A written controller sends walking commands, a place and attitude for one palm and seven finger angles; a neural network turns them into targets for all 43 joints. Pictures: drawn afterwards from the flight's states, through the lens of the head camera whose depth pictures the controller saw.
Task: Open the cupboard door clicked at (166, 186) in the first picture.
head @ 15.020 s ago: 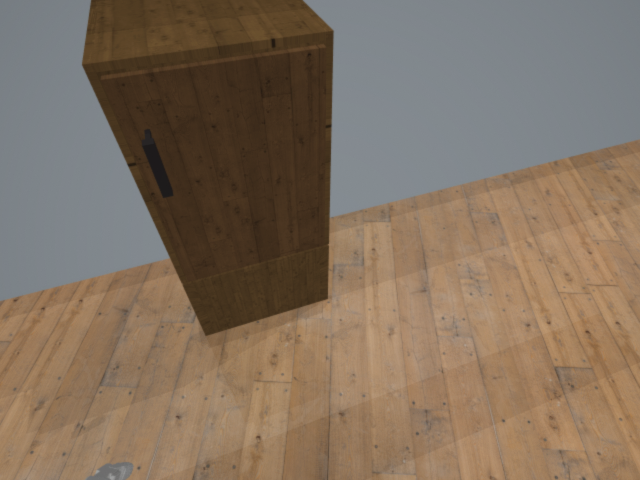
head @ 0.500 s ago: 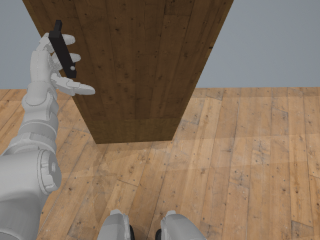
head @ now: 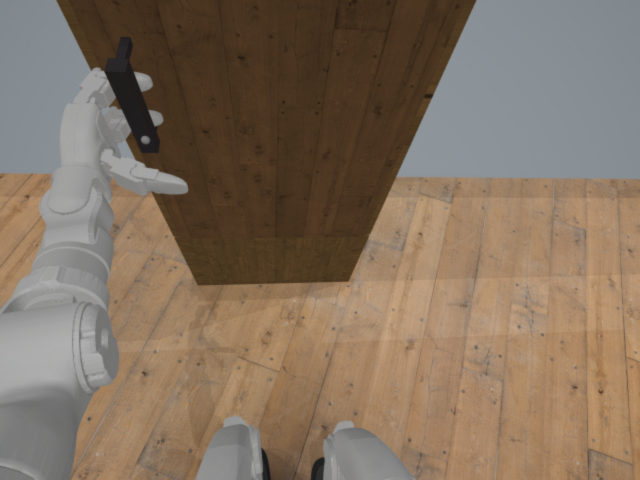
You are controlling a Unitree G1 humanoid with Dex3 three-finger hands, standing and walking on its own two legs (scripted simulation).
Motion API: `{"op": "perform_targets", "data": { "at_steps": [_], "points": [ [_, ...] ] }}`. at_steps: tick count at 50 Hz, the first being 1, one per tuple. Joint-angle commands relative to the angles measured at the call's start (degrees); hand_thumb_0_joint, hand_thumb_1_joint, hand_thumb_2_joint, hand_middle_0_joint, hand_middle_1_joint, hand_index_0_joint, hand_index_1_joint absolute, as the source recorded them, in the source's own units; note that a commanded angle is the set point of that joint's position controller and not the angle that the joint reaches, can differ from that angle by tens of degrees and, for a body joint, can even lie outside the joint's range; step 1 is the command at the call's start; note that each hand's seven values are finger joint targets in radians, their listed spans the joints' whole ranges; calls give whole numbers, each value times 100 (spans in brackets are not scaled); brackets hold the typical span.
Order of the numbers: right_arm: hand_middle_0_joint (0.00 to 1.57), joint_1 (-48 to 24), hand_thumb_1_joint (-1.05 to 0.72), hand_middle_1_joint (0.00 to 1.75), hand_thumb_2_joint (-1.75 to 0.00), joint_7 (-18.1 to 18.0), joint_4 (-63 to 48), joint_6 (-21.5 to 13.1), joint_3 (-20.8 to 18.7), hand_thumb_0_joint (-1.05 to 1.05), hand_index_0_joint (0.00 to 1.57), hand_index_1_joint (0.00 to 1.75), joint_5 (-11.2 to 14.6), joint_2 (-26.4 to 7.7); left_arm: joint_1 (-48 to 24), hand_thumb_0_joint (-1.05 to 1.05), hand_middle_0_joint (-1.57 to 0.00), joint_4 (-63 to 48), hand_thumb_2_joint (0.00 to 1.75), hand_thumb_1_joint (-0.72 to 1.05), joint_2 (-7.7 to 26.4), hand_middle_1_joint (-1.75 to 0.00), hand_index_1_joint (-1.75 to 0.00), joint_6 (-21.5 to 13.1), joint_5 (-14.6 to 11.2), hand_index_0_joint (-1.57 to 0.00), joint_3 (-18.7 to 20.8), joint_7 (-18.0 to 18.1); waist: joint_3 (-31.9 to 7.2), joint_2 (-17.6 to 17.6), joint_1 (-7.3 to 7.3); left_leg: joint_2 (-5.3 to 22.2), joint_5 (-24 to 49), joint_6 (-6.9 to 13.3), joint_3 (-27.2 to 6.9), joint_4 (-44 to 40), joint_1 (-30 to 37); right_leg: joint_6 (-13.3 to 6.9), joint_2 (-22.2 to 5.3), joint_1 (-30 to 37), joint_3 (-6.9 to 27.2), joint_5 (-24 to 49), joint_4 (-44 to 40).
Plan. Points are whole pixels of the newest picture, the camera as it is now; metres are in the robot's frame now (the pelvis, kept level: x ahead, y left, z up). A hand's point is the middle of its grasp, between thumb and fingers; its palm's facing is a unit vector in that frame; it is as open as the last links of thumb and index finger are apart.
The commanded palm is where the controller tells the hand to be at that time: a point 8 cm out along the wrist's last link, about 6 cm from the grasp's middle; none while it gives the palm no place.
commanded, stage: close the thumb around the handle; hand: left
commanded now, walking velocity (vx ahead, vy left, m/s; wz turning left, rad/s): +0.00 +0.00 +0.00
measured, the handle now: (138, 98) +0.57 +0.18 +0.08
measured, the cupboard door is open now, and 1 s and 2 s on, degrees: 0 0 42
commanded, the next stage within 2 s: pull the door open along its arc in 0.78 s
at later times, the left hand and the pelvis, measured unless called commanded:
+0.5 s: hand (142, 137) +0.52 +0.17 +0.07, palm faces -0.02 -1.00 -0.02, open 9.1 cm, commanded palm +0.50 +0.21 +0.07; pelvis +0.00 +0.01 +0.00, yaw -1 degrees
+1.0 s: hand (153, 142) +0.51 +0.16 +0.07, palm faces -0.01 -1.00 -0.01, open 6.0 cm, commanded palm +0.48 +0.20 +0.07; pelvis +0.00 +0.02 +0.00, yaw -1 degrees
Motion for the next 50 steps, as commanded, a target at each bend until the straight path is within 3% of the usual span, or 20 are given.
{"op": "perform_targets", "data": {
  "at_steps": [1,3,4,6,9,11,16,23,25,28,29,30,33,35,36,37,44,45,46,50],
  "points": [
    [20,986,-90,30,-90,-78,-235,-90,-354,0,20,30,-28,-1041,-2851,0,-30,-1331,30,-50,1241,-120,-120,-444,-123,-30,226,34,-2647,597,-170,-99,1917,-14,-575,-481,2502,254,-34,500,701,2002,-840],
    [20,1008,-90,30,-90,-78,-223,-93,-354,0,20,30,-35,-1047,-2808,0,-30,-1353,30,-50,1460,-120,-120,-501,-68,-30,384,65,-2741,631,-95,-97,1996,-26,-582,-456,2499,244,-35,553,699,2048,-788],
    [20,1025,-90,30,-90,-66,-204,-105,-353,0,20,30,-50,-1027,-2865,0,-30,-1383,30,-50,1272,-120,-120,-544,-49,-30,226,67,-2800,773,-139,-90,2126,-33,-627,-462,2706,228,-26,402,657,2076,-743],
    [20,1001,-90,30,-90,-41,-195,-90,-362,0,20,30,-52,-1038,-2708,0,-31,-1321,35,-39,1117,-121,-121,-533,-3,-31,113,74,-2744,867,-128,-56,2188,-70,-665,-489,2927,220,-21,159,589,1981,-755],
    [20,1048,-90,30,-90,-35,-211,-71,-370,0,20,30,-58,-1078,-2564,0,-32,-1164,42,-22,1182,-123,-123,-459,-19,-32,207,75,-2702,688,-109,-66,2171,-60,-700,-522,2882,205,-2,217,555,1940,-761],
    [20,1032,-90,30,-90,-38,-217,-48,-376,0,20,30,-44,-1062,-2697,0,-33,-1200,47,-11,1023,-124,-124,-388,-36,-33,66,65,-2699,642,-177,-53,2144,-62,-691,-532,2906,232,-4,175,544,1939,-787],
    [20,1055,-90,30,-90,-48,-195,-56,-385,0,20,30,-64,-1068,-2684,0,-35,-1342,59,17,1168,-127,-127,-476,-66,-35,263,119,-2866,621,-104,-41,2360,-79,-726,-529,3050,218,4,212,524,2042,-745],
    [20,1047,-90,30,-90,-1,-224,-17,-398,0,20,30,-79,-1056,-2520,0,-38,-1293,76,56,899,-131,-131,-483,-5,-38,77,163,-2640,648,-105,-30,2337,-115,-762,-613,3147,202,12,40,462,1902,-778],
    [20,1044,-90,30,-90,-4,-247,-16,-401,0,20,30,-81,-1068,-2439,0,-38,-1399,80,68,1102,-133,-133,-534,-33,-38,268,172,-2857,693,-11,-31,2505,-124,-752,-606,3239,193,10,165,473,2032,-739],
    [20,1011,-90,30,-90,-8,-223,-17,-385,0,20,30,-72,-1051,-2572,0,-40,-1252,88,84,967,-134,-134,-534,-37,-40,157,178,-2512,497,-118,-37,2112,-107,-751,-629,2985,212,16,77,465,1768,-793],
    [20,1029,-90,30,-90,-12,-217,-25,-387,0,20,30,-77,-1051,-2672,0,-40,-1336,90,90,1020,-135,-135,-585,-31,-40,187,192,-2485,625,-122,-28,2168,-111,-780,-639,3068,192,19,16,461,1762,-776],
    [20,1011,-90,30,-90,-12,-229,-31,-398,0,20,30,-76,-1065,-2622,0,-40,-1386,90,90,1069,-135,-135,-606,-11,-40,235,205,-2680,645,-72,-33,2191,-116,-781,-628,3141,200,10,29,470,1763,-759],
    [20,988,-90,30,-90,-9,-201,-42,-403,0,20,30,-89,-1042,-2750,0,-40,-1419,90,90,854,-135,-135,-635,4,-40,50,215,-2635,753,-118,-7,2151,-151,-843,-652,3293,188,8,-148,433,1627,-766],
    [20,1024,-90,30,-90,-26,-203,-34,-415,0,20,30,-89,-1107,-2487,0,-40,-1303,90,90,1212,-135,-135,-640,-2,-40,388,250,-2747,680,-9,8,2273,-164,-859,-657,3311,174,4,-94,428,1695,-722],
    [20,985,-90,30,-90,-22,-224,-25,-395,0,20,30,-90,-1072,-2672,0,-40,-1389,90,90,1008,-135,-135,-635,5,-40,164,258,-2723,740,-98,-4,2295,-156,-849,-648,3307,187,-1,-115,439,1720,-723],
    [20,984,-90,30,-90,-15,-218,-26,-401,0,20,30,-89,-1059,-2676,0,-40,-1347,90,90,961,-135,-135,-627,23,-40,165,279,-2681,735,-80,-1,2197,-163,-857,-648,3280,189,-4,-172,425,1635,-727],
    [20,1002,-90,30,-90,-29,-203,-54,-395,0,20,30,-116,-1100,-2835,0,-40,-1186,90,90,1045,-135,-135,-610,97,-40,215,406,-2573,609,-166,0,1898,-135,-906,-661,3139,187,-8,-274,426,1415,-725],
    [20,966,-90,30,-90,-16,-244,-56,-394,0,20,30,-109,-1067,-2685,0,-40,-1231,90,90,815,-135,-135,-610,85,-40,63,398,-2674,743,-98,-10,1947,-161,-907,-687,3223,182,-18,-272,410,1423,-706],
    [20,958,-90,30,-90,-9,-245,-56,-412,0,20,30,-104,-1070,-2489,0,-40,-1204,90,90,739,-135,-135,-585,48,-40,70,387,-2688,605,-87,6,1981,-163,-908,-679,3268,182,-13,-269,397,1458,-716],
    [20,892,-90,30,-90,21,-346,-38,-423,0,20,30,-78,-1053,-1973,0,-40,-1432,90,90,705,-135,-135,-600,-19,-40,99,352,-2846,613,104,-27,2173,-171,-799,-703,3281,178,-10,26,420,1677,-716]
  ]
}}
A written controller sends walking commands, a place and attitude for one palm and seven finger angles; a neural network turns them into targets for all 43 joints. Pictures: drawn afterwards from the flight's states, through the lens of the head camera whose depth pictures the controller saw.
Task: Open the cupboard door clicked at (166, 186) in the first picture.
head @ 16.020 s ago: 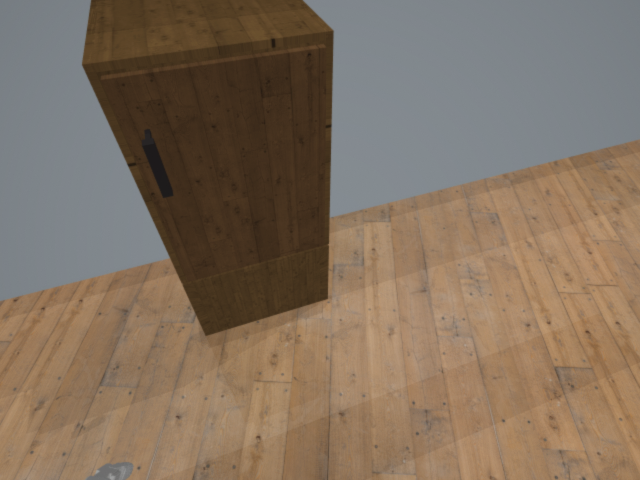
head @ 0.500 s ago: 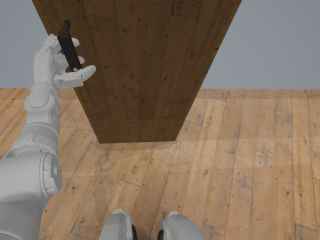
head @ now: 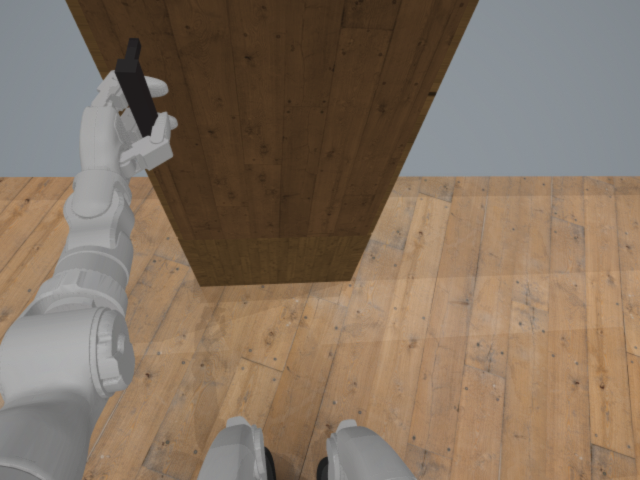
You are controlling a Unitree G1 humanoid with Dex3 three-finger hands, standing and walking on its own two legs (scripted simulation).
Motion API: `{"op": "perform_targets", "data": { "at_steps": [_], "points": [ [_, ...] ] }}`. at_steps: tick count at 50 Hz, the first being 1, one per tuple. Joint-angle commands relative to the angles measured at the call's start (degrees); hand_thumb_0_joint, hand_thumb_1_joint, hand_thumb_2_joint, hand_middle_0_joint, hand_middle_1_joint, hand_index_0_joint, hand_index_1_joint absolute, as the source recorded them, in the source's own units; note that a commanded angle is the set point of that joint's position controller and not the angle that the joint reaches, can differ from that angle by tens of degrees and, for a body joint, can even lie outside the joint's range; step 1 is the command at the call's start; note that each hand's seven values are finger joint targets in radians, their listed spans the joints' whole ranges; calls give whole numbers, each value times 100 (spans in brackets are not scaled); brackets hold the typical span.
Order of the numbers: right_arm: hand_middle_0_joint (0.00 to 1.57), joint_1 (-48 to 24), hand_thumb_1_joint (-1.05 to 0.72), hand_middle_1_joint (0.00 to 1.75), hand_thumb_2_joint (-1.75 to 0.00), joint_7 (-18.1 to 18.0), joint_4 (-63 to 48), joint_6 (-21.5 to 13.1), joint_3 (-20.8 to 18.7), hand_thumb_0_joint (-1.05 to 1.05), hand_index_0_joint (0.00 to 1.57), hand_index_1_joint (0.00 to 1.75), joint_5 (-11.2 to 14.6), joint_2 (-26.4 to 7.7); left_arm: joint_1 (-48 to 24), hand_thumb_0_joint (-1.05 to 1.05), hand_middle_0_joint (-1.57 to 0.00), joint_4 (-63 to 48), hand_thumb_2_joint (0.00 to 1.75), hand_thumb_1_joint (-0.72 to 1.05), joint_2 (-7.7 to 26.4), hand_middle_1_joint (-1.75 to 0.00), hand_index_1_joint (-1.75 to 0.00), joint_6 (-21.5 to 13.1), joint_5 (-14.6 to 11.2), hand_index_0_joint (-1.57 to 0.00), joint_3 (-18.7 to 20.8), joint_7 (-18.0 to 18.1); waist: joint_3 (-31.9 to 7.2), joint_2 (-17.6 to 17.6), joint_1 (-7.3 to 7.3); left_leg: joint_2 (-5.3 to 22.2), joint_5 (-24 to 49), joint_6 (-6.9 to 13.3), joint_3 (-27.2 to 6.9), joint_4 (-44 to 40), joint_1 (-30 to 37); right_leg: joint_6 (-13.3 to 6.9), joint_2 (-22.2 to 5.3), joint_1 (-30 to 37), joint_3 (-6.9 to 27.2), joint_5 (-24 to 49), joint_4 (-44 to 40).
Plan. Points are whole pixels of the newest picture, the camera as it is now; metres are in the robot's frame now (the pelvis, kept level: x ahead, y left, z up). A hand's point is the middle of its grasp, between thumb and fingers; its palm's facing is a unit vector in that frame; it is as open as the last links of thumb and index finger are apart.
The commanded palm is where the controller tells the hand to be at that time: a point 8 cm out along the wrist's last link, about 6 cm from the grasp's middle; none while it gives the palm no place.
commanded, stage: pull the door open along its arc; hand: left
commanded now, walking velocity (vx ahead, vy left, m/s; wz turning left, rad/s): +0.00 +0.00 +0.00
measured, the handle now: (146, 99) +0.57 +0.17 +0.08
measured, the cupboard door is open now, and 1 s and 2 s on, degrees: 0 42 44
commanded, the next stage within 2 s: open thumb and fingers to let go in 0.76 s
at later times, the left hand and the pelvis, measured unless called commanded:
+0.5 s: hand (211, 252) +0.36 +0.09 +0.08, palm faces +0.25 -0.96 +0.12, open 6.3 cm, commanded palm +0.30 +0.15 +0.07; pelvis +0.02 -0.01 +0.02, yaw +1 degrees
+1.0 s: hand (288, 317) +0.29 +0.02 +0.07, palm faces +0.37 -0.93 -0.01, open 6.0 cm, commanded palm +0.24 +0.06 +0.07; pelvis +0.01 -0.07 +0.02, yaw +5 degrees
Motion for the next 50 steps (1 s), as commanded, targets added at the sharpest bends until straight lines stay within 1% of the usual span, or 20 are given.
{"op": "perform_targets", "data": {
  "at_steps": [1,7,14,15,16,18,19,20,22,24,25,27,30,34,36,39,42,43,48,50],
  "points": [
    [20,837,-90,30,-90,-24,-402,-26,-393,0,20,30,23,-1069,-1856,0,-40,-1378,90,90,948,-135,-135,-411,-130,-40,54,-40,-2743,509,151,16,2135,-294,-863,-766,3272,47,55,218,307,1687,-807],
    [20,611,-90,30,-90,42,-722,72,-437,0,20,30,114,-973,-544,0,-40,-2198,90,90,489,-135,-135,-332,-346,-40,-146,-95,-2717,206,412,-61,2310,-257,-634,-916,3194,60,70,922,343,2182,-940],
    [20,165,-90,30,-90,142,-1148,22,-491,0,20,30,228,-828,1825,0,-40,-3985,90,90,-447,-135,-135,-225,-656,-40,-766,-86,-2376,-14,783,-134,2579,-217,-408,-1157,3258,67,27,1627,370,2819,-1103],
    [20,-96,-90,30,-90,134,-1140,-56,-467,0,20,30,173,-638,1994,0,-40,-4406,90,90,-739,-135,-135,-204,-1097,-40,-23,791,-2271,-96,1276,-99,2633,-299,-360,-1258,3151,75,28,1649,262,2640,-1105],
    [20,-210,-90,30,-90,192,-1182,-138,-441,0,20,30,120,-604,2349,0,-40,-4573,90,90,-1328,-135,-135,-131,-907,-40,-710,1232,-2025,33,1058,-114,2521,-323,-345,-1257,3154,100,26,1518,242,2534,-1106],
    [20,-323,-90,30,-90,263,-1179,-188,-457,0,20,30,80,-598,2905,0,-40,-4974,90,90,-1603,-135,-135,-73,-727,-40,-921,1747,-1725,-267,1031,-86,2331,-339,-391,-1255,3034,97,-5,1443,194,2338,-1101],
    [20,-366,-90,30,-90,265,-1199,-209,-460,0,20,30,34,-598,3136,0,-40,-5167,90,90,-1518,-135,-135,-93,-596,-40,-852,2036,-1680,-418,1082,-115,2338,-317,-387,-1235,2960,92,-5,1547,205,2398,-1076],
    [20,-460,-90,30,-90,283,-1219,-218,-459,0,20,30,-1,-565,3310,0,-40,-5422,90,90,-1611,-135,-135,-117,-446,-40,-948,2313,-1761,-342,1111,-124,2404,-328,-372,-1228,2970,92,-43,1637,244,2520,-1018],
    [20,-619,-90,30,-90,319,-1284,-237,-456,0,20,30,-75,-459,3749,0,-40,-5828,90,90,-1971,-135,-135,-112,-102,-40,-1278,2801,-1820,-488,1164,-141,2381,-324,-348,-1192,2933,98,-100,1764,270,2617,-954],
    [20,-773,-90,30,-90,318,-1328,-224,-439,0,20,30,-132,-410,4103,0,-40,-6108,90,90,-2069,-135,-135,-64,281,-40,-1466,3242,-1779,-509,1216,-156,2264,-319,-374,-1190,2885,75,-125,1816,307,2534,-926],
    [20,-921,-90,30,-90,325,-1388,-211,-430,0,20,30,-145,-346,4378,0,-40,-6266,90,90,-2317,-135,-135,1,444,-40,-1721,3431,-1815,-471,1233,-169,2191,-316,-353,-1195,2894,74,-155,1855,318,2515,-929],
    [20,-1114,-90,30,-90,295,-1459,-178,-373,0,20,30,-171,-280,4635,0,-40,-6529,90,90,-2426,-135,-135,183,775,-40,-1917,3713,-1757,-417,1267,-199,1957,-325,-349,-1240,2833,41,-193,1915,341,2333,-980],
    [20,-1304,-90,30,-90,149,-1567,-140,-314,0,20,30,-181,-182,5229,0,-40,-6782,90,90,-2601,-135,-135,435,949,-40,-2233,3780,-1507,-596,1209,-240,1600,-306,-320,-1328,2803,45,-240,2080,451,2175,-1255],
    [20,-1518,-90,30,-90,-34,-1691,-130,-211,0,20,30,-156,-46,6192,0,-40,-7201,90,90,-2735,-135,-135,622,764,-40,-2387,3694,-1171,-865,1255,-294,1245,-325,-312,-1429,2755,119,-348,2466,725,2137,-1701],
    [20,-1659,-90,30,-90,-84,-1689,-167,-151,0,20,30,-156,9,6063,0,-40,-7322,90,90,-2928,-135,-135,663,723,-40,-2634,3679,-855,-787,1140,-313,1025,-347,-347,-1404,2650,188,-470,2377,899,2034,-1864],
    [20,-1739,-90,30,-90,-108,-1604,-302,-125,0,20,30,-192,64,5710,0,-40,-7262,90,90,-3178,-135,-135,653,843,-40,-2911,3734,-601,-753,988,-308,859,-349,-424,-1242,2583,219,-541,2062,1028,1798,-1958],
    [20,-1833,-90,30,-90,-98,-1513,-440,-110,0,20,30,-229,75,5394,0,-40,-7109,90,90,-3368,-135,-135,589,866,-40,-3100,3761,-598,-730,893,-326,664,-380,-491,-1051,2323,293,-707,1952,1288,1654,-2017],
    [20,-1827,-90,30,-90,-82,-1473,-501,-105,0,20,30,-241,75,5082,0,-40,-7118,90,90,-3550,-135,-135,553,913,-40,-3326,3773,-656,-733,796,-330,621,-377,-534,-974,2258,326,-769,1905,1386,1636,-2015],
    [20,-1643,-90,30,-90,-78,-1462,-600,-211,0,20,30,-219,42,5423,0,-38,-7345,75,55,-3234,-131,-131,431,905,-38,-3129,3679,-1403,-804,969,-356,906,-395,-521,-910,2061,419,-898,2546,1583,2651,-1787],
    [20,-1577,-90,30,-90,-84,-1483,-602,-231,0,20,30,-204,25,5698,0,-36,-7370,69,41,-3191,-130,-130,451,849,-36,-3092,3598,-1483,-954,996,-367,980,-400,-514,-904,1952,495,-954,2809,1643,3184,-1752]
  ]
}}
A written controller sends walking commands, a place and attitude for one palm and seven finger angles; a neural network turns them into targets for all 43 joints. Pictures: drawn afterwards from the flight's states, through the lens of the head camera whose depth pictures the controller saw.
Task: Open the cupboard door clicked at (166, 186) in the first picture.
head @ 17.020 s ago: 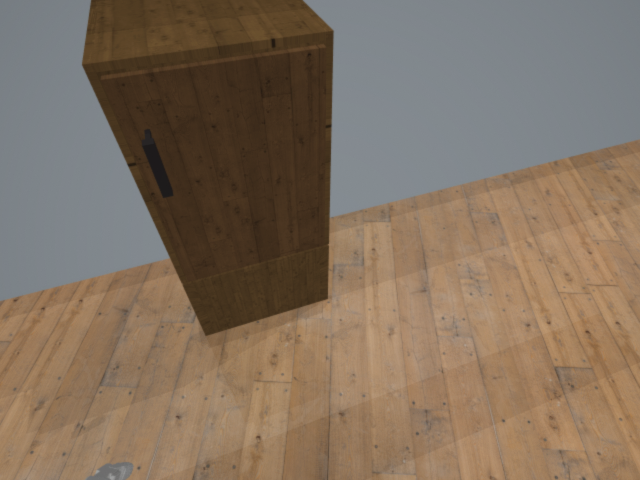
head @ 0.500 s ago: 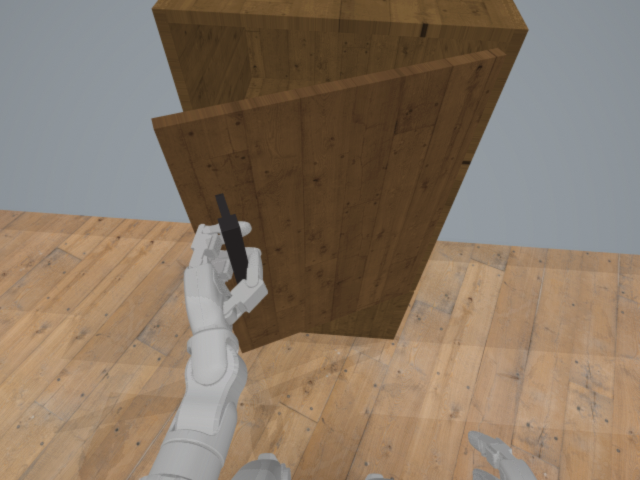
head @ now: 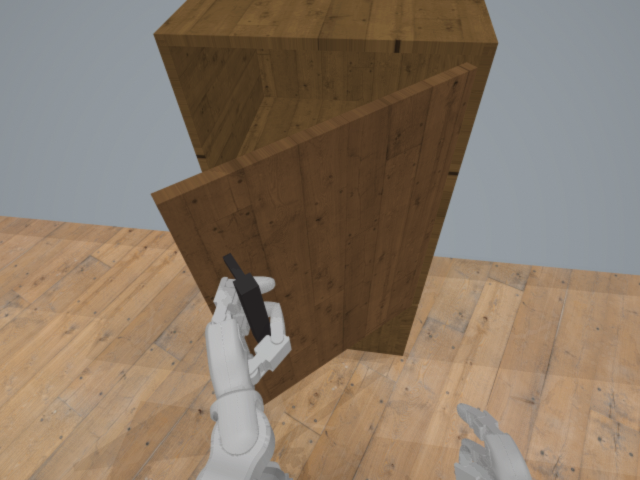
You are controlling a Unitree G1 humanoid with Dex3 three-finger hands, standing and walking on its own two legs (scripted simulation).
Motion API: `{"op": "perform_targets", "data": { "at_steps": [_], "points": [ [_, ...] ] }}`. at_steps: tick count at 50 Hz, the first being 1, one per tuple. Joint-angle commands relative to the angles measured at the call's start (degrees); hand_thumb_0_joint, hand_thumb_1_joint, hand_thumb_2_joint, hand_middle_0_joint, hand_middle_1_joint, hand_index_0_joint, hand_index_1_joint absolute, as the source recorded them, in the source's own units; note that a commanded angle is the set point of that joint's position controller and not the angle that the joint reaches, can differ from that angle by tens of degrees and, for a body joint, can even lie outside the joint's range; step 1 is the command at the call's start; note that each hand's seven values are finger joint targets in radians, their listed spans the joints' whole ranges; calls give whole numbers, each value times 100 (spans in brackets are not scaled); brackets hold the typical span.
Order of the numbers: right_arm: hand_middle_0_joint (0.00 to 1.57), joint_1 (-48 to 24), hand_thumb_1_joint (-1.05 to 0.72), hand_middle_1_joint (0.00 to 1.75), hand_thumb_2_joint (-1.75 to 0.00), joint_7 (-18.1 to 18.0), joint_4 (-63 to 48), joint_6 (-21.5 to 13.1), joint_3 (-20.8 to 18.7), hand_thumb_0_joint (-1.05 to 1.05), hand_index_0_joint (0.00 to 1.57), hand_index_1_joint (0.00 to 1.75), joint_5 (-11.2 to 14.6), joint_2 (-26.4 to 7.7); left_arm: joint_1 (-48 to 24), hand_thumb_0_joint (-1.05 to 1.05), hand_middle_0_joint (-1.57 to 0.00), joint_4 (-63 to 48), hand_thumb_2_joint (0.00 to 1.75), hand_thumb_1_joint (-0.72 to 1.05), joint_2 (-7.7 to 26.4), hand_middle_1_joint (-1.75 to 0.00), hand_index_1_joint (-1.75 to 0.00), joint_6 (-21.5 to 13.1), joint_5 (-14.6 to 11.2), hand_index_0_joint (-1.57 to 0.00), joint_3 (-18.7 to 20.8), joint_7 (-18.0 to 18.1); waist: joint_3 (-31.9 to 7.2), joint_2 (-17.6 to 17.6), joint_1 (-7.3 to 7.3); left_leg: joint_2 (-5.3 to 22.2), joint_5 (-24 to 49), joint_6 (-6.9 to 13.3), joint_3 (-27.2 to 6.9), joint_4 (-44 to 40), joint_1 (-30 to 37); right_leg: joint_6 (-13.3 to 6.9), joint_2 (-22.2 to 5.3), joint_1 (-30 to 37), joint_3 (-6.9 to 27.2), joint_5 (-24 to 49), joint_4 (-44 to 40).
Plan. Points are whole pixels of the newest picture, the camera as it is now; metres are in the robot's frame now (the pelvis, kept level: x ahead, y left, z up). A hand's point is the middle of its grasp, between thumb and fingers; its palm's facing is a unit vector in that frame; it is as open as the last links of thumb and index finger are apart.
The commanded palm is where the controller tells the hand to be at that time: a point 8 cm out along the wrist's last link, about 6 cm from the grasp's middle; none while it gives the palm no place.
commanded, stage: open thumb and fingers to let go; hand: left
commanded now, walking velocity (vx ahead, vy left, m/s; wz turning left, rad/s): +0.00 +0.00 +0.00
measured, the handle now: (248, 301) +0.32 +0.10 +0.06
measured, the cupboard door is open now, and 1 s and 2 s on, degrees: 42 44 44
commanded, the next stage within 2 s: slide the hand sideways off the handle in 0.68 s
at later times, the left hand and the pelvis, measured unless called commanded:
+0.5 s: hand (274, 337) +0.28 +0.07 +0.05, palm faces +0.28 -0.96 +0.00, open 13.9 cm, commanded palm +0.24 +0.12 +0.05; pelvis +0.01 +0.00 +0.00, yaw -2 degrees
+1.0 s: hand (260, 376) +0.23 +0.08 +0.05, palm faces -0.28 -0.96 +0.00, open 16.3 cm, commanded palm +0.24 +0.12 +0.05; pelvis -0.01 +0.06 -0.01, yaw -3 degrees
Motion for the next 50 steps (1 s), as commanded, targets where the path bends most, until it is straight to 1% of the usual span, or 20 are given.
{"op": "perform_targets", "data": {
  "at_steps": [1,3,6,9,13,16,20,24,26,33,39,40,41,42,44,45,47,48,49,50],
  "points": [
    [20,-356,-90,30,-90,-35,-922,-285,-166,0,20,30,34,-396,-600,0,-36,-1262,66,34,-224,-129,-129,-352,-9,-36,46,-108,-1204,-1041,-69,-171,760,200,-228,-109,184,1089,-887,1290,1986,3561,-1511],
    [20,-338,-90,30,-90,-55,-883,-279,-198,0,20,30,56,-427,-653,0,-35,-1331,60,20,-182,-127,-127,-377,-31,-35,56,-172,-1097,-1129,-102,-171,688,203,-237,-76,101,1167,-944,1318,2116,3565,-1586],
    [20,-305,-90,30,-90,-72,-822,-284,-214,0,20,30,54,-460,-747,0,-33,-1250,51,-1,-136,-125,-125,-413,-42,-33,90,-217,-951,-1130,-136,-156,624,212,-254,-86,64,1137,-939,1180,2040,3364,-1580],
    [20,-321,-90,30,-90,-83,-787,-267,-235,0,20,30,64,-472,-707,0,-32,-1238,42,-22,40,-123,-123,-486,-60,-32,263,-250,-986,-1100,-71,-167,574,207,-283,-17,-88,1157,-971,1240,2194,3228,-1591],
    [20,-302,-90,30,-90,-74,-814,-266,-253,0,20,30,67,-464,-445,0,-30,-1337,30,-50,-46,-120,-120,-518,-91,-30,248,-242,-1211,-823,-13,-186,696,204,-275,-50,53,1105,-929,1269,2048,3515,-1431],
    [20,-287,-90,30,-90,-88,-862,-260,-246,0,20,30,67,-476,-248,0,-29,-1307,30,-50,-77,-115,-115,-464,-166,-29,267,-248,-1146,-1026,-31,-194,730,203,-282,-48,16,1204,-957,1389,2087,3897,-1452],
    [20,-276,-90,30,-90,-100,-895,-261,-256,0,20,30,58,-475,-163,0,-26,-1399,30,-50,-44,-95,-95,-442,-94,-26,289,-209,-1148,-1028,-8,-194,832,208,-265,-83,127,1129,-896,1344,1933,3973,-1369],
    [20,-290,-90,30,-90,-107,-941,-278,-245,0,20,30,47,-476,-219,0,-22,-1397,30,-50,-102,-75,-75,-424,11,-22,191,-173,-975,-1032,-53,-181,800,230,-269,-84,202,1059,-824,1056,1820,3595,-1378],
    [20,-344,-90,30,-90,-107,-952,-298,-221,0,20,30,38,-460,-425,0,-21,-1387,30,-50,-216,-65,-65,-424,48,-21,54,-132,-923,-875,-82,-190,685,233,-254,-90,228,1001,-809,872,1749,3137,-1410],
    [20,-378,-90,30,-90,-98,-999,-345,-199,0,20,30,34,-446,-472,0,-15,-1404,30,-50,-373,-30,-30,-372,68,-15,-66,1,-1170,-696,-40,-172,761,243,-245,-158,540,867,-634,630,1396,2760,-1262],
    [20,-461,-90,30,-90,-83,-1040,-343,-145,0,20,30,26,-448,-684,0,-15,-1198,30,-50,-592,-30,-30,-178,60,-15,-180,148,-971,-653,-46,-143,709,273,-274,-282,733,722,-420,239,978,2119,-1182],
    [20,-177,-90,30,-90,-2,-935,-307,-142,0,20,30,114,-749,-743,0,-15,-1284,30,-50,172,-30,-30,-473,629,-15,-1257,-996,-537,-863,-573,-153,760,382,-240,-145,705,860,-418,-173,1107,2483,-1022],
    [20,-136,-90,30,-90,-10,-1074,-289,-220,0,20,30,125,-663,-940,0,-15,-1617,30,-50,403,-30,-30,-732,411,-15,-945,-1635,-959,-647,-384,-150,878,402,-265,-81,717,801,-447,59,1127,2676,-898],
    [20,-129,-90,30,-90,-21,-1133,-276,-215,0,20,30,147,-661,-844,0,-15,-1698,30,-50,567,-30,-30,-866,316,-15,-921,-2035,-1165,-455,-268,-164,963,396,-288,-94,751,736,-459,262,1182,2855,-823],
    [20,-97,-90,30,-90,-28,-1270,-301,-235,0,20,30,223,-667,-713,0,-15,-1997,30,-50,588,-30,-30,-980,26,-15,-994,-2702,-1410,-279,-285,-146,1115,398,-282,-93,984,684,-438,324,1143,2906,-752],
    [20,-99,-90,30,-90,-28,-1385,-324,-219,0,20,30,274,-628,-515,0,-15,-2045,30,-50,471,-30,-30,-956,-202,-15,-1018,-2928,-1407,-238,-241,-136,1061,394,-291,-131,1057,656,-410,282,1085,2704,-788],
    [20,-154,-90,30,-90,-57,-1515,-351,-185,0,20,30,365,-623,-516,0,-15,-2030,30,-50,207,-30,-30,-781,-642,-15,-983,-3028,-1085,-280,-255,-112,708,379,-323,-285,1125,589,-288,38,905,1835,-959],
    [20,-184,-90,30,-90,-79,-1543,-352,-175,0,20,30,391,-654,-517,0,-15,-1961,30,-50,214,-30,-30,-680,-779,-15,-833,-2938,-883,-441,-237,-85,485,365,-371,-370,1093,571,-236,-106,822,1375,-1024],
    [20,-272,-90,30,-90,-88,-1578,-369,-168,0,20,30,402,-665,-531,0,-15,-1975,30,-50,165,-30,-30,-612,-861,-15,-728,-2794,-792,-347,-181,-74,364,352,-404,-445,1146,540,-201,-249,736,1079,-1008],
    [20,-273,-90,30,-90,-89,-1598,-359,-164,0,20,30,381,-684,-464,0,-15,-1939,30,-50,191,-30,-30,-548,-863,-15,-606,-2594,-720,-465,-147,-57,247,336,-444,-493,1094,538,-188,-331,655,899,-959]
  ]
}}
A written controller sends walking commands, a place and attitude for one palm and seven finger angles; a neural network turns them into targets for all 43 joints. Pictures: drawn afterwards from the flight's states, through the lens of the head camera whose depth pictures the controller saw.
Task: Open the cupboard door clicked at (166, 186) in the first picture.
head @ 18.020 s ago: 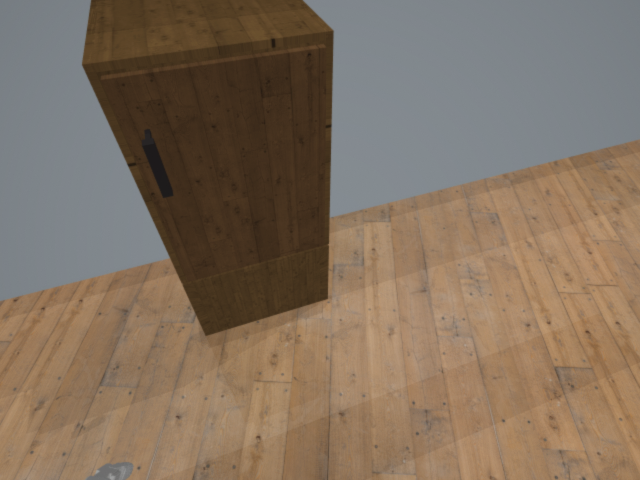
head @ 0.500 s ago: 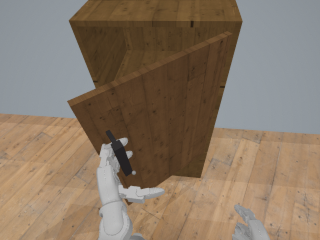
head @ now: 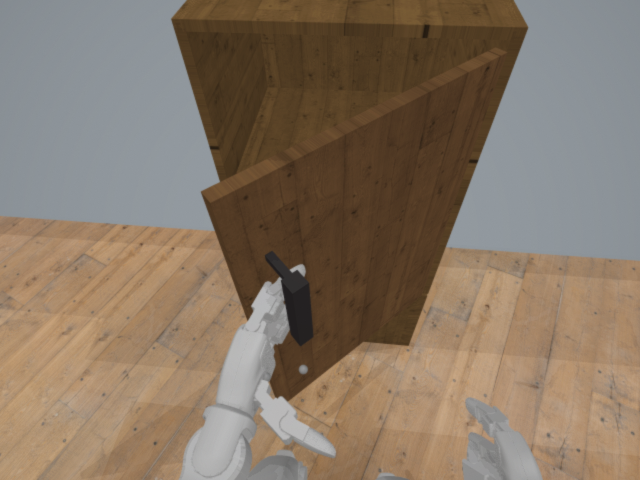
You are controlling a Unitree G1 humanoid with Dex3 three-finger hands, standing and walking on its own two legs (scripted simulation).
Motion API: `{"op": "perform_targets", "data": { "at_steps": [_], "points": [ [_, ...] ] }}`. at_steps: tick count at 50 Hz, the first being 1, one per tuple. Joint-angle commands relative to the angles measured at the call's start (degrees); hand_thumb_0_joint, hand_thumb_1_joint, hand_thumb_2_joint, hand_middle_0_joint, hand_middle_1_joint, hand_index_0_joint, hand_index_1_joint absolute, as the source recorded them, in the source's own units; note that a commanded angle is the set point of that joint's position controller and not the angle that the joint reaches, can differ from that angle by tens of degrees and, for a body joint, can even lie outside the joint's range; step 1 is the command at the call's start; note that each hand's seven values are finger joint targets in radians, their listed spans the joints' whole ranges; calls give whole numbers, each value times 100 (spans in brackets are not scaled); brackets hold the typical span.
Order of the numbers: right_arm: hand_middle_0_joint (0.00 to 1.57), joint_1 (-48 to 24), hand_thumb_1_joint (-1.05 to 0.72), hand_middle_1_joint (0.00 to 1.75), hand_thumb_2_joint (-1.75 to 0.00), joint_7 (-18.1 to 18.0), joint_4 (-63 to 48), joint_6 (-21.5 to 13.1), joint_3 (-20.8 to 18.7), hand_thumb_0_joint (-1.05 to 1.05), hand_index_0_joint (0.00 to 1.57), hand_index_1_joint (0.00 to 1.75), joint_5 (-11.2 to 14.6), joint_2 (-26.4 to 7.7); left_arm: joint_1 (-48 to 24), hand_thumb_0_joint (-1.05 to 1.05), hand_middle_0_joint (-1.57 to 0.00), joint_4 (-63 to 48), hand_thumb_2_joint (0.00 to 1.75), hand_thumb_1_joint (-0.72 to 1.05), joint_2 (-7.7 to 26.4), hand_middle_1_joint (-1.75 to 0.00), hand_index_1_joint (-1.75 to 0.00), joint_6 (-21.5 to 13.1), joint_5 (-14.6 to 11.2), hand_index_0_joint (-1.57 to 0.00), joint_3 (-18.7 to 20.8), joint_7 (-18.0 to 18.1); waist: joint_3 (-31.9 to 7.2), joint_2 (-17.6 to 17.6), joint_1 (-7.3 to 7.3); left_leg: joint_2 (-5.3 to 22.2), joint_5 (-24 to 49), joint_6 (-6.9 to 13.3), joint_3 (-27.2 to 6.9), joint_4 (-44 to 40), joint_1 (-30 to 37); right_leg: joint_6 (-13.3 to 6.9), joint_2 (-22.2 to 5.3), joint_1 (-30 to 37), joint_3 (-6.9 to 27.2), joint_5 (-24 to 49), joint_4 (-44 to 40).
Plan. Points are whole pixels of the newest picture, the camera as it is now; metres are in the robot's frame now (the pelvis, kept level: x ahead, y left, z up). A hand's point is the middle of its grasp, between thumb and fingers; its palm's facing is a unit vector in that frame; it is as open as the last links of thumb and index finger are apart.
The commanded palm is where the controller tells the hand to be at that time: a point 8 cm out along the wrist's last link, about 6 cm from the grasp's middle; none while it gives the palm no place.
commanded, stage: slide the hand sideways off the handle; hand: left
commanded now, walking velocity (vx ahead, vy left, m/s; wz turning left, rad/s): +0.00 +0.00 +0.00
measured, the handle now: (288, 299) +0.32 +0.05 +0.07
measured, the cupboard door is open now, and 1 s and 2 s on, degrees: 44 44 44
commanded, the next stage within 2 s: draw the hand back to the body in 0.98 s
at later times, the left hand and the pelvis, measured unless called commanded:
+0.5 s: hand (277, 385) +0.22 +0.06 +0.06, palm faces -0.11 -0.99 +0.03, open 16.1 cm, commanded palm +0.20 +0.12 +0.06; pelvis +0.00 +0.02 +0.00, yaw -2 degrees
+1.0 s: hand (231, 421) +0.18 +0.10 +0.06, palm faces -0.05 -1.00 -0.01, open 16.3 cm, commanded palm +0.16 +0.16 +0.06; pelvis +0.01 -0.01 -0.01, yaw -1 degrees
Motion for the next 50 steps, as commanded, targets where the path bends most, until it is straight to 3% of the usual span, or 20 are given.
{"op": "perform_targets", "data": {
  "at_steps": [1,4,6,8,9,12,15,18,21,25,29,35,40,43,44,47,50],
  "points": [
    [20,-521,-90,30,-90,-53,-1145,-303,-180,0,20,30,36,-533,-858,0,-15,-1286,30,-50,-750,-30,-30,-191,-213,-15,-25,251,-825,-737,-156,176,393,-52,-431,-961,1256,140,-135,-227,319,835,-1148],
    [20,-478,-90,30,-90,26,-1200,-246,-192,0,20,30,-44,-550,-621,0,-15,-1251,30,-50,-598,-30,-30,-189,243,-15,93,799,-954,-737,-36,199,465,-85,-509,-966,1182,97,-115,-366,241,820,-856],
    [20,-476,-90,30,-90,114,-1290,-185,-195,0,20,30,-69,-500,-448,0,-15,-1359,30,-50,-720,-30,-30,-188,577,-15,-116,1008,-1071,-548,-2,218,540,-108,-507,-947,1234,73,-123,-476,217,843,-706],
    [20,-484,-90,30,-90,150,-1328,-116,-201,0,20,30,-71,-503,-406,0,-15,-1422,30,-50,-619,-30,-30,-168,714,-15,-97,1109,-1062,-507,9,218,414,-116,-489,-952,1209,65,-113,-486,247,765,-720],
    [20,-464,-90,30,-90,157,-1356,-90,-209,0,20,30,-68,-513,-352,0,-15,-1555,30,-50,-497,-30,-30,-179,768,-15,-26,1129,-1179,-386,97,219,476,-144,-519,-979,1252,31,-112,-407,250,792,-660],
    [20,-507,-90,30,-90,152,-1460,9,-175,0,20,30,-34,-492,-222,0,-15,-1707,30,-50,-581,-30,-30,-90,705,-15,-178,1052,-1047,-351,66,228,303,-141,-517,-1073,1298,42,-92,-372,264,725,-767],
    [20,-519,-90,30,-90,105,-1500,68,-155,0,20,30,-6,-498,7,0,-15,-1863,30,-50,-531,-30,-30,-19,535,-15,-75,967,-947,-367,82,270,272,-168,-593,-1203,1365,45,-63,-299,233,749,-808],
    [20,-519,-90,30,-90,68,-1518,93,-125,0,20,30,16,-510,105,0,-15,-1951,30,-50,-592,-30,-30,32,403,-15,-139,874,-772,-517,-17,289,155,-156,-648,-1238,1342,73,-44,-316,220,731,-864],
    [20,-478,-90,30,-90,33,-1498,61,-116,0,20,30,-1,-504,323,0,-15,-1918,30,-50,-479,-30,-30,-11,342,-15,1,790,-636,-686,-15,271,204,-140,-607,-1200,1186,82,-42,-271,213,743,-880],
    [20,-450,-90,30,-90,62,-1540,0,-144,0,20,30,-18,-474,716,0,-15,-2262,30,-50,-375,-30,-30,-196,389,-15,21,666,-915,-346,60,264,599,-168,-556,-1056,1276,60,-60,-291,235,951,-710],
    [20,-386,-90,30,-90,83,-1577,-39,-165,0,20,30,-15,-485,1164,0,-15,-2529,30,-50,-119,-30,-30,-321,310,-15,199,487,-954,-309,82,250,756,-167,-539,-966,1189,47,-43,-246,259,1069,-661],
    [20,-293,-90,30,-90,41,-1612,-134,-191,0,20,30,4,-499,1611,0,-15,-2852,30,-50,48,-30,-30,-451,96,-15,335,185,-1020,-390,-3,210,983,-106,-417,-725,1061,103,-31,-204,328,1421,-639],
    [20,-234,-90,30,-90,-37,-1598,-198,-242,0,20,30,20,-521,2050,0,-15,-2930,30,-50,343,-30,-30,-507,-143,-15,727,-119,-1019,-628,3,160,1010,-56,-291,-525,746,173,-41,4,457,1746,-691],
    [20,-231,-90,30,-90,-79,-1568,-232,-263,0,20,30,43,-511,2209,0,-15,-2960,30,-50,482,-30,-30,-560,-250,-15,910,-313,-980,-579,-13,143,948,-53,-271,-440,611,222,-67,-12,538,1822,-711],
    [20,-262,-90,30,-90,-100,-1569,-247,-272,0,20,30,50,-506,2298,0,-15,-3042,30,-50,582,-30,-30,-572,-304,-15,1039,-377,-1043,-479,48,133,1042,-50,-261,-406,596,215,-74,73,573,1949,-693],
    [20,-300,-90,30,-90,-158,-1537,-258,-299,0,20,30,86,-471,2625,0,-15,-2983,30,-50,724,-30,-30,-589,-515,-15,1388,-602,-993,-578,72,118,933,-72,-224,-340,416,308,-129,200,727,2102,-779],
    [20,-320,-90,30,-90,-203,-1488,-315,-288,0,20,30,104,-473,2451,0,-15,-3075,30,-50,762,-30,-30,-660,-677,-15,1461,-794,-927,-419,4,107,856,-75,-211,-195,264,354,-201,197,889,2080,-831]
  ]
}}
